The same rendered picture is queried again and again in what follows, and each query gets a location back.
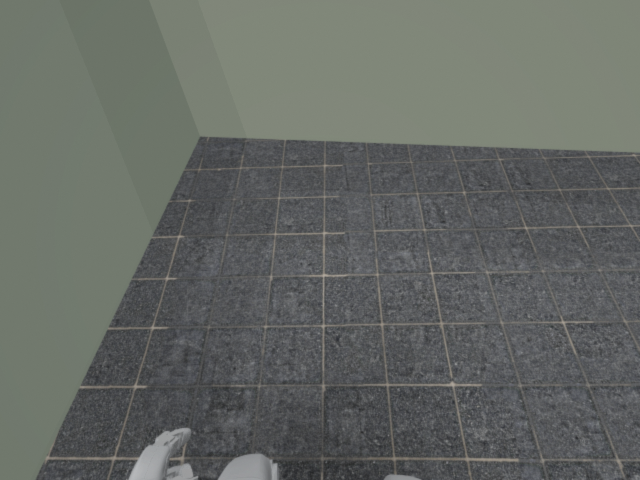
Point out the left robot hand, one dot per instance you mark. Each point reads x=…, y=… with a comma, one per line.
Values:
x=154, y=460

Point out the robot left thigh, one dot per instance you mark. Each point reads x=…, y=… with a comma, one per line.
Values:
x=251, y=467

